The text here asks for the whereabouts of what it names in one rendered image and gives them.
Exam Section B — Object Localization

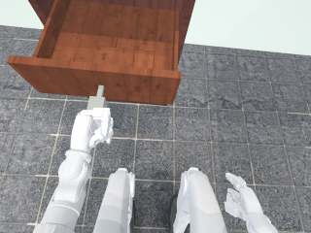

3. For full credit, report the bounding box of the handle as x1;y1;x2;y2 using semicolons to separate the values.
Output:
86;85;108;110

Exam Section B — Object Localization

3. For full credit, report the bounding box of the robot right forearm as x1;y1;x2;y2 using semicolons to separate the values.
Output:
246;213;278;233

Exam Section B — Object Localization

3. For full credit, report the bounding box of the right robot hand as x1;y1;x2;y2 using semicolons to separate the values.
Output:
225;172;263;221

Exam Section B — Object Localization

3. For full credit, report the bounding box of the left robot hand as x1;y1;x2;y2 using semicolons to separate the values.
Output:
70;108;114;153

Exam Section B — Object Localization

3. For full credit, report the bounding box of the right robot shin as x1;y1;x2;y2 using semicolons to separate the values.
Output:
173;167;208;233

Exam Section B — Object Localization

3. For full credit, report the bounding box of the drawer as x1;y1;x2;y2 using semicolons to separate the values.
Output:
7;0;182;105

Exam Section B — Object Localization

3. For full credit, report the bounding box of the robot left forearm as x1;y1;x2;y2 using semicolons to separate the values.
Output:
33;150;92;233

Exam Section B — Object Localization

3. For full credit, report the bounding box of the left robot thigh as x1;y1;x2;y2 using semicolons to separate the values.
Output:
92;170;135;233

